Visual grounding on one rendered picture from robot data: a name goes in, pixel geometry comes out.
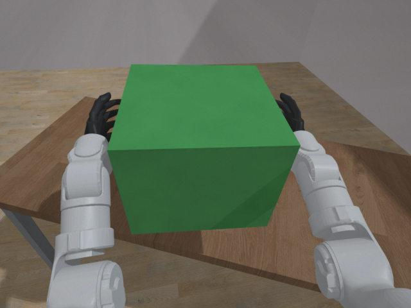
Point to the carton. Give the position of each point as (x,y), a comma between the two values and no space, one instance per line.
(199,147)

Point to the left robot hand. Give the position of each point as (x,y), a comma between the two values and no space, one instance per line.
(97,121)

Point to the right robot hand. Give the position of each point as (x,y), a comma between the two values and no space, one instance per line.
(291,112)

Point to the robot right forearm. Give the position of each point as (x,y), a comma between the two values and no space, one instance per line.
(332,213)

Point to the left robot upper arm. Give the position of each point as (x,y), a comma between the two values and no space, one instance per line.
(91,285)

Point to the right robot upper arm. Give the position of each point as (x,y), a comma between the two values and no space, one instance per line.
(355,273)

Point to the robot left forearm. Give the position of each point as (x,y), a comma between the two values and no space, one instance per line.
(85,204)

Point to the table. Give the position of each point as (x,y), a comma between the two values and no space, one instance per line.
(378,182)

